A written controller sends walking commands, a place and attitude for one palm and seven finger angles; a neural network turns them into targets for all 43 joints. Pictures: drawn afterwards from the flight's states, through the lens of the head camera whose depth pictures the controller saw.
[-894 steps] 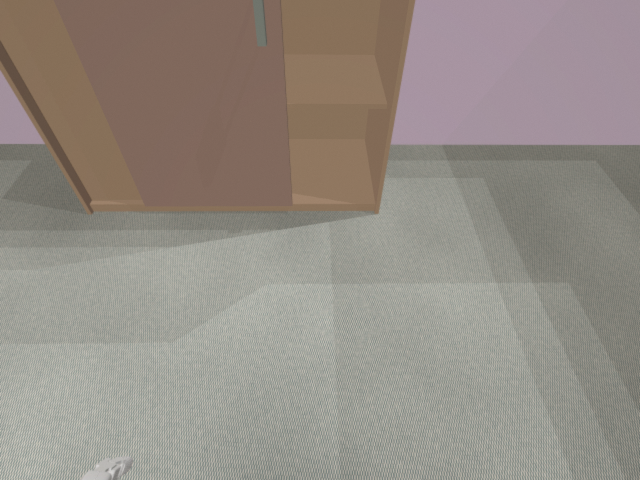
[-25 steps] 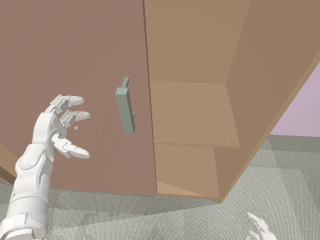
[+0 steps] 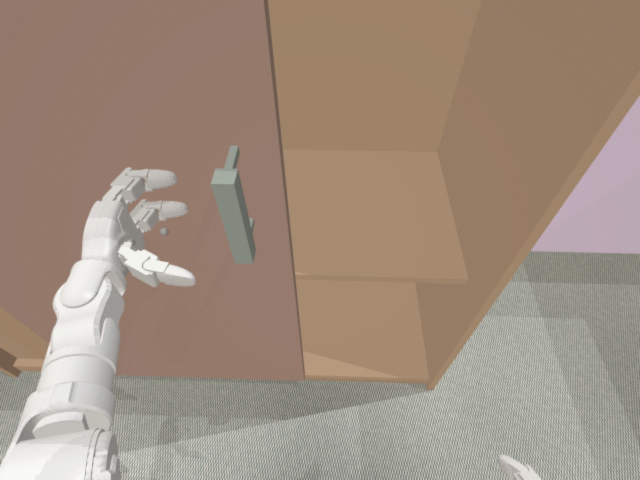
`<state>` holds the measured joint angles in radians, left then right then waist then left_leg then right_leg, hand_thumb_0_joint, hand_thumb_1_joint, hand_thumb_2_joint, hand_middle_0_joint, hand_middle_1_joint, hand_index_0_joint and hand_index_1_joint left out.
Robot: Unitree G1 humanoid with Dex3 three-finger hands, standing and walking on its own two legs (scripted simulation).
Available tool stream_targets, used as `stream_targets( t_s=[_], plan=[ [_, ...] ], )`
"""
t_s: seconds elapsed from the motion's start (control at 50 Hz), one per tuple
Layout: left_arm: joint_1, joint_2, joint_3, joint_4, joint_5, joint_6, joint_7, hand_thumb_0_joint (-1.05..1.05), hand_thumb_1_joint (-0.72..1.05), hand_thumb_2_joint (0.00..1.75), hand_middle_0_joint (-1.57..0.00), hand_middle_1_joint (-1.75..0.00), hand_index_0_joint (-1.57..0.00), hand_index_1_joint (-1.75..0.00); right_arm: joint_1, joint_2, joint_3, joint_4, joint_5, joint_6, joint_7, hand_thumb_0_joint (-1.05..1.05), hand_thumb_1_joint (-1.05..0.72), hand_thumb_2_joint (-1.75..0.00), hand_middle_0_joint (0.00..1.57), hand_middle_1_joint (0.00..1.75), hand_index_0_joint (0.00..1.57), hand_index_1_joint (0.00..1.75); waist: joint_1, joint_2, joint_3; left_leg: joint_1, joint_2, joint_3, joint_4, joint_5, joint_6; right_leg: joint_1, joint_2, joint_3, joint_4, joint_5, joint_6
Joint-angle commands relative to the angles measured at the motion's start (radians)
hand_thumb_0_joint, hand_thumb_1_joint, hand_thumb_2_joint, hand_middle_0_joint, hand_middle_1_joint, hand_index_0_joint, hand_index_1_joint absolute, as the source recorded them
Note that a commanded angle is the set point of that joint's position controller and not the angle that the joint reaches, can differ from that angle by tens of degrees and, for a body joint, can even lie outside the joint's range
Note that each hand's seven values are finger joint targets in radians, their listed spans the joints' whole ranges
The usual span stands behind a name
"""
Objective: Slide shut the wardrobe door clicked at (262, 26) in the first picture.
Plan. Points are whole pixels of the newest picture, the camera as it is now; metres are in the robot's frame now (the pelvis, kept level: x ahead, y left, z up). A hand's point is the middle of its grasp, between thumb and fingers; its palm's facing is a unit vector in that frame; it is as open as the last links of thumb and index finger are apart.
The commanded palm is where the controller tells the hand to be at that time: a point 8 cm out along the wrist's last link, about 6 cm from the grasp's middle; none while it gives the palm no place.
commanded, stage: move the hooked fingers beside the handle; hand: left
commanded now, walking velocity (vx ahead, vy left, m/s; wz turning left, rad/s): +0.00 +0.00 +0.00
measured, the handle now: (239, 207) +0.44 +0.12 +0.09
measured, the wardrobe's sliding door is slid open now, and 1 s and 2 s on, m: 0.38 0.38 0.38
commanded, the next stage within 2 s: feel for the door with the fingertips in 0.88 s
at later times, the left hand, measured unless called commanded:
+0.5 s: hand (169, 233) +0.39 +0.20 +0.10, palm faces +0.00 -1.00 -0.02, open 14.0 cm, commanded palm +0.37 +0.24 +0.10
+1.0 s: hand (172, 236) +0.39 +0.19 +0.10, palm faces -0.01 -1.00 -0.01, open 14.0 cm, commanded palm +0.36 +0.24 +0.10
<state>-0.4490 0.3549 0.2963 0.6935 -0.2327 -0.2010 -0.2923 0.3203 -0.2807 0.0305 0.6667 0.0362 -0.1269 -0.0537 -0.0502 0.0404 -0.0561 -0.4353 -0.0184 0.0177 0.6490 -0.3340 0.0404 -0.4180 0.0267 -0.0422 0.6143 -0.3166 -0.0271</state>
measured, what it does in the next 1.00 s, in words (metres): stands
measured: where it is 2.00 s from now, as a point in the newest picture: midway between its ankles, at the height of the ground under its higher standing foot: outside the picture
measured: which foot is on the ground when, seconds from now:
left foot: down 0.00-1.00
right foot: down 0.00-1.00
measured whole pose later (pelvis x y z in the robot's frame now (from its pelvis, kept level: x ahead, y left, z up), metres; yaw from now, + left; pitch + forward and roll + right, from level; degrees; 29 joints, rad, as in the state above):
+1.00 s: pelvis +0.00 +0.01 +0.00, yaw +0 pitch +7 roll -1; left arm -0.44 0.32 0.25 0.69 -0.22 -0.23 -0.25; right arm 0.32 -0.27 0.03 0.66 0.04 -0.09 -0.04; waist -0.05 0.04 -0.07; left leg -0.45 -0.02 0.02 0.66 -0.34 0.05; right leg -0.42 0.02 -0.04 0.62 -0.32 -0.02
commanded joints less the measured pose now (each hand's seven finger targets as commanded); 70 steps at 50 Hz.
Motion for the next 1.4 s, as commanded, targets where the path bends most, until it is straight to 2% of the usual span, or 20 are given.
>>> stream_targets(
  t_s=[0.0, 0.06, 0.1, 0.18, 0.24, 0.34, 0.48, 0.56, 0.58, 0.7, 0.74, 0.8, 0.82, 0.92, 0.94, 1.06, 1.16, 1.2, 1.26, 1.38],
  plan=[
    [-0.381, 0.256, 0.076, -0.229, -0.008, -0.101, 0.009, 0.00, -0.50, 0.30, -0.30, -1.20, -0.30, -1.20, 0.002, -0.137, -0.053, -0.114, 0.000, -0.040, -0.001, 0.00, -0.90, -0.90, 0.20, 0.30, 0.20, 0.30, 0.004, -0.006, -0.326, 0.171, 0.016, -0.038, -0.052, 0.337, -0.004, 0.119, -0.006, 0.034, -0.050, 0.370, 0.002],
    [-0.457, 0.220, 0.034, -0.186, -0.001, -0.100, 0.015, 0.00, -0.50, 0.30, -0.30, -1.20, -0.30, -1.20, 0.005, -0.136, -0.051, -0.103, 0.005, -0.031, 0.000, 0.00, -0.90, -0.90, 0.20, 0.30, 0.20, 0.30, -0.022, 0.009, -0.277, 0.155, 0.016, -0.043, -0.061, 0.289, -0.008, 0.072, -0.006, 0.028, -0.053, 0.323, 0.002],
    [-0.405, 0.246, 0.063, -0.147, 0.006, -0.094, 0.018, 0.00, -0.50, 0.30, -0.30, -1.20, -0.30, -1.20, 0.011, -0.143, -0.053, -0.106, 0.003, -0.023, 0.001, 0.00, -0.90, -0.90, 0.20, 0.30, 0.20, 0.30, -0.006, -0.021, -0.280, 0.139, 0.017, -0.040, -0.060, 0.287, -0.004, 0.084, -0.006, 0.029, -0.054, 0.322, 0.000],
    [-0.342, 0.228, 0.059, -0.213, 0.002, -0.100, 0.018, 0.00, -0.50, 0.30, -0.30, -1.20, -0.30, -1.20, 0.008, -0.134, -0.056, -0.130, 0.002, -0.022, 0.010, 0.00, -0.90, -0.90, 0.20, 0.30, 0.20, 0.30, 0.017, 0.029, -0.357, 0.183, 0.018, -0.040, -0.055, 0.380, -0.012, 0.124, -0.009, 0.029, -0.036, 0.390, -0.002],
    [-0.323, 0.220, 0.058, -0.199, -0.002, -0.099, 0.025, 0.00, -0.50, 0.30, -0.30, -1.20, -0.30, -1.20, 0.004, -0.135, -0.056, -0.132, 0.004, -0.014, 0.012, 0.00, -0.90, -0.90, 0.20, 0.30, 0.20, 0.30, 0.006, -0.034, -0.300, 0.147, 0.021, -0.038, -0.060, 0.346, -0.007, 0.110, -0.004, 0.024, -0.043, 0.374, 0.002],
    [-0.353, 0.231, 0.067, -0.224, -0.002, -0.103, 0.032, 0.00, -0.50, 0.30, -0.30, -1.20, -0.30, -1.20, -0.002, -0.134, -0.055, -0.135, 0.004, -0.009, 0.006, 0.00, -0.90, -0.90, 0.20, 0.30, 0.20, 0.30, 0.001, -0.012, -0.294, 0.147, 0.019, -0.034, -0.066, 0.310, -0.005, 0.108, -0.006, 0.030, -0.048, 0.351, 0.001],
    [-0.465, 0.139, -0.041, -0.221, 0.004, -0.117, 0.033, 0.00, -0.50, 0.30, -0.30, -1.20, -0.30, -1.20, -0.008, -0.132, -0.049, -0.117, 0.005, -0.017, 0.001, 0.00, -0.90, -0.90, 0.20, 0.30, 0.20, 0.30, -0.031, 0.037, -0.290, 0.210, 0.026, -0.064, -0.069, 0.275, -0.019, 0.025, -0.002, 0.017, -0.051, 0.263, -0.003],
    [-0.440, 0.214, 0.040, -0.135, 0.007, -0.104, 0.052, 0.00, -0.50, 0.30, -0.30, -1.20, -0.30, -1.20, 0.003, -0.140, -0.049, -0.105, 0.003, -0.011, -0.001, 0.00, -0.90, -0.90, 0.20, 0.30, 0.20, 0.30, -0.012, -0.049, -0.283, 0.149, 0.021, -0.062, -0.072, 0.242, -0.015, 0.061, -0.004, 0.017, -0.051, 0.258, -0.002],
    [-0.425, 0.187, 0.021, -0.138, 0.007, -0.101, 0.051, 0.00, -0.50, 0.30, -0.30, -1.20, -0.30, -1.20, -0.003, -0.135, -0.046, -0.115, 0.003, -0.011, 0.001, 0.00, -0.90, -0.90, 0.20, 0.30, 0.20, 0.30, -0.008, -0.026, -0.292, 0.152, 0.018, -0.055, -0.074, 0.248, -0.014, 0.066, -0.006, 0.020, -0.050, 0.268, -0.002],
    [-0.382, 0.255, 0.075, -0.169, 0.025, -0.118, 0.051, 0.00, -0.50, 0.30, -0.30, -1.20, -0.30, -1.20, 0.006, -0.133, -0.049, -0.133, -0.002, -0.001, 0.010, 0.00, -0.90, -0.90, 0.20, 0.30, 0.20, 0.30, 0.016, -0.004, -0.322, 0.150, 0.020, -0.048, -0.058, 0.349, -0.015, 0.108, -0.003, 0.026, -0.032, 0.353, -0.006],
    [-0.389, 0.186, 0.021, -0.209, 0.011, -0.124, 0.040, 0.00, -0.50, 0.30, -0.30, -1.20, -0.30, -1.20, -0.004, -0.125, -0.047, -0.145, 0.001, -0.005, 0.012, 0.00, -0.90, -0.90, 0.20, 0.30, 0.20, 0.30, 0.003, 0.017, -0.320, 0.174, 0.021, -0.047, -0.060, 0.353, -0.016, 0.095, -0.002, 0.024, -0.035, 0.355, -0.004],
    [-0.348, 0.203, 0.038, -0.202, 0.002, -0.122, 0.031, 0.00, -0.50, 0.30, -0.30, -1.20, -0.30, -1.20, 0.002, -0.135, -0.052, -0.139, 0.002, -0.005, 0.012, 0.00, -0.90, -0.90, 0.20, 0.30, 0.20, 0.30, 0.004, -0.015, -0.313, 0.175, 0.026, -0.052, -0.056, 0.359, -0.016, 0.090, 0.002, 0.021, -0.041, 0.346, -0.004],
    [-0.374, 0.159, -0.003, -0.218, -0.004, -0.118, 0.027, 0.00, -0.50, 0.30, -0.30, -1.20, -0.30, -1.20, -0.003, -0.131, -0.050, -0.139, 0.004, -0.006, 0.011, 0.00, -0.90, -0.90, 0.20, 0.30, 0.20, 0.30, -0.011, -0.006, -0.307, 0.179, 0.024, -0.051, -0.060, 0.348, -0.015, 0.081, 0.000, 0.020, -0.042, 0.345, -0.001],
    [-0.375, 0.154, -0.012, -0.230, 0.000, -0.100, 0.033, 0.00, -0.50, 0.30, -0.30, -1.20, -0.30, -1.20, -0.005, -0.132, -0.052, -0.130, 0.005, -0.006, 0.012, 0.00, -0.90, -0.90, 0.20, 0.30, 0.20, 0.30, -0.015, 0.016, -0.280, 0.177, 0.022, -0.054, -0.064, 0.313, -0.017, 0.059, -0.002, 0.018, -0.050, 0.310, -0.003],
    [-0.379, 0.177, 0.013, -0.221, -0.002, -0.100, 0.040, 0.00, -0.50, 0.30, -0.30, -1.20, -0.30, -1.20, -0.002, -0.134, -0.053, -0.126, 0.004, -0.005, 0.010, 0.00, -0.90, -0.90, 0.20, 0.30, 0.20, 0.30, -0.013, -0.027, -0.280, 0.167, 0.022, -0.054, -0.066, 0.292, -0.014, 0.065, -0.001, 0.017, -0.053, 0.302, -0.001],
    [-0.342, 0.138, -0.013, -0.326, -0.004, -0.126, 0.062, 0.00, -0.50, 0.30, -0.30, -1.20, -0.30, -1.20, -0.020, -0.121, -0.054, -0.136, -0.001, -0.021, 0.015, 0.00, -0.90, -0.90, 0.20, 0.30, 0.20, 0.30, 0.004, 0.027, -0.347, 0.228, 0.024, -0.055, -0.062, 0.368, -0.022, 0.093, -0.002, 0.019, -0.043, 0.347, -0.002],
    [-0.356, 0.059, -0.086, -0.237, 0.008, -0.092, 0.078, 0.00, -0.50, 0.30, -0.30, -1.20, -0.30, -1.20, -0.036, -0.121, -0.049, -0.123, 0.008, -0.020, 0.018, 0.00, -0.90, -0.90, 0.20, 0.30, 0.20, 0.30, -0.019, -0.028, -0.208, 0.157, 0.025, -0.060, -0.083, 0.236, -0.020, 0.031, -0.001, 0.008, -0.061, 0.248, -0.001],
    [-0.355, 0.094, -0.051, -0.223, 0.014, -0.080, 0.096, 0.00, -0.50, 0.30, -0.30, -1.20, -0.30, -1.20, -0.040, -0.127, -0.049, -0.126, 0.006, -0.017, 0.014, 0.00, -0.90, -0.90, 0.20, 0.30, 0.20, 0.30, -0.006, -0.056, -0.216, 0.136, 0.020, -0.058, -0.087, 0.195, -0.014, 0.047, -0.003, 0.013, -0.068, 0.219, -0.003],
    [-0.436, 0.046, -0.099, -0.249, 0.024, -0.084, 0.120, 0.00, -0.50, 0.30, -0.30, -1.20, -0.30, -1.20, -0.048, -0.114, -0.044, -0.129, 0.006, -0.021, 0.015, 0.00, -0.90, -0.90, 0.20, 0.30, 0.20, 0.30, -0.015, -0.015, -0.242, 0.161, 0.018, -0.062, -0.089, 0.181, -0.018, 0.035, -0.006, 0.014, -0.063, 0.201, -0.003],
    [-0.454, 0.114, -0.031, -0.269, 0.039, -0.136, 0.164, 0.00, -0.50, 0.30, -0.30, -1.20, -0.30, -1.20, -0.034, -0.106, -0.042, -0.123, -0.007, -0.025, 0.017, 0.00, -0.90, -0.90, 0.20, 0.30, 0.20, 0.30, 0.003, -0.033, -0.339, 0.178, 0.015, -0.048, -0.073, 0.267, -0.017, 0.117, -0.006, 0.028, -0.043, 0.303, 0.001]
  ],
)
